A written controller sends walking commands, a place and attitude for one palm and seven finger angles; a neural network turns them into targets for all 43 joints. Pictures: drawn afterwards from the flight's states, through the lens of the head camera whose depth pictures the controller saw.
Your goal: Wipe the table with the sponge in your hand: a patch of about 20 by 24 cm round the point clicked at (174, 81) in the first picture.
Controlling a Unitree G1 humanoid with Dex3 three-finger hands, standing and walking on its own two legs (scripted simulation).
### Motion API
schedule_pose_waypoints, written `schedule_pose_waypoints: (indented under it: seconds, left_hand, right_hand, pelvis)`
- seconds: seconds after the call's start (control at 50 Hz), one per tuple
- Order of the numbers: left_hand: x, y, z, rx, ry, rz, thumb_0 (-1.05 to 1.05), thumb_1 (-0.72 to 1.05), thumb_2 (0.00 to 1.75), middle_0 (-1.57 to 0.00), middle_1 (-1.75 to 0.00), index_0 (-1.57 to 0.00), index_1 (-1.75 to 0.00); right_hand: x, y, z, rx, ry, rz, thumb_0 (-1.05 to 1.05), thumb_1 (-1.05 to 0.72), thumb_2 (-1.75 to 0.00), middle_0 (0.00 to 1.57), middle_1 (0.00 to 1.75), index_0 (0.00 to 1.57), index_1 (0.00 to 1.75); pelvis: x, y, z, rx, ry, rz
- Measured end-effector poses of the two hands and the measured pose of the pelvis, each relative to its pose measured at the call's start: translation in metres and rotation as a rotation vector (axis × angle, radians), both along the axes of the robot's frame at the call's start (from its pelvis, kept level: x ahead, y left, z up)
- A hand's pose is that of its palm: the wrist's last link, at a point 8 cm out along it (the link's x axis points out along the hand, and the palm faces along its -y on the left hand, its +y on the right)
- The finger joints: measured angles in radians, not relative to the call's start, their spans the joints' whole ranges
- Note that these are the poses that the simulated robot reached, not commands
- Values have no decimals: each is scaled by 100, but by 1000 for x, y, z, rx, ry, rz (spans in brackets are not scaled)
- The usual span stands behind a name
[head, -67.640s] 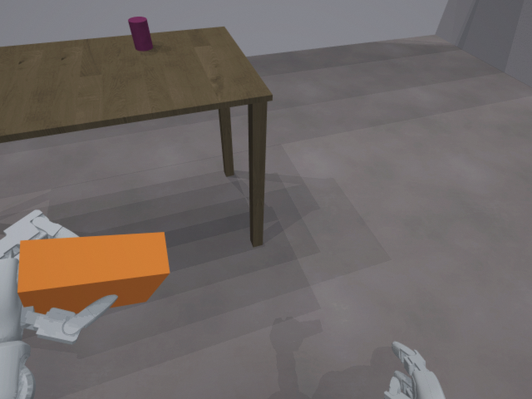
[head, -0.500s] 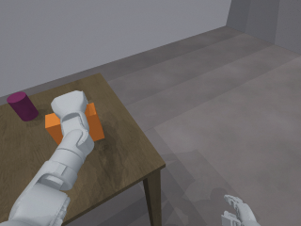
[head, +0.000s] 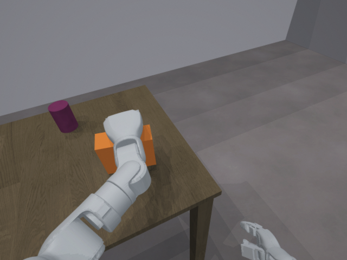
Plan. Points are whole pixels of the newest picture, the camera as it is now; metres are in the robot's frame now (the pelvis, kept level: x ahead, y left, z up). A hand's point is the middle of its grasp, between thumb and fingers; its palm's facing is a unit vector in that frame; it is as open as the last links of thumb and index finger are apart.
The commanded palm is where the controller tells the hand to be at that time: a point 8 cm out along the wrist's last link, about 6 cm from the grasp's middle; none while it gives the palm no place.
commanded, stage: wipe back along the third lane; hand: left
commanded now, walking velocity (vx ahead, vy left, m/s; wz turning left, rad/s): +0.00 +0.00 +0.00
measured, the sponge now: (129, 155) +0.37 +0.17 +0.05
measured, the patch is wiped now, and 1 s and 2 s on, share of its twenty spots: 1.00 1.00 1.00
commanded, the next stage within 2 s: slide back across to the middle lane in 0.66 s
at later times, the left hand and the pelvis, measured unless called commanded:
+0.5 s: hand (146, 152) +0.33 +0.11 +0.11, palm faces +0.14 -0.11 -0.98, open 9.2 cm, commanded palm +0.27 +0.09 +0.14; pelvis -0.01 -0.03 +0.00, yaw -1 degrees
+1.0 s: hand (151, 167) +0.28 +0.09 +0.12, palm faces +0.17 -0.23 -0.96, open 9.1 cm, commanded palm +0.23 +0.11 +0.16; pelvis -0.01 -0.09 +0.00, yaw -5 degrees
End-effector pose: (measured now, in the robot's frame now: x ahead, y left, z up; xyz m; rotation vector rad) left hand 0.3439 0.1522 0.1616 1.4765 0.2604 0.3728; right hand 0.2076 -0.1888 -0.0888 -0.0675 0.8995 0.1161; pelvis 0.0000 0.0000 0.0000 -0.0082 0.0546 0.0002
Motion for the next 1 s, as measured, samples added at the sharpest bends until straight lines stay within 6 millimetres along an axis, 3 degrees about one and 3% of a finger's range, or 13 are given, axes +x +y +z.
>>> schedule_pose_waypoints:
  seconds: [0.26,0.62,0.84,1.0]
  left_hand:
    - [-20,-18,0,-19,-32,-33,1,-43,107,-74,-148,-79,-152]
    - [-57,-56,0,-77,-80,-78,2,-42,107,-71,-150,-80,-149]
    - [-81,-68,0,-122,-100,-83,3,-42,107,-70,-152,-80,-148]
    - [-89,-61,5,-169,-96,-65,3,-43,107,-71,-150,-81,-147]
  right_hand:
    - [-16,-19,0,-2,2,-21,1,-91,-90,19,30,19,30]
    - [-3,-56,18,16,-85,-29,1,-91,-90,19,30,19,30]
    - [0,-92,23,-5,-125,-66,1,-91,-90,19,30,19,30]
    - [-6,-123,23,-39,-139,-123,1,-91,-90,19,30,19,30]
  pelvis:
    - [-10,-8,-1,5,-24,-12]
    - [-14,-45,0,27,-66,-36]
    - [-13,-73,1,40,-84,-60]
    - [-13,-91,2,48,-91,-89]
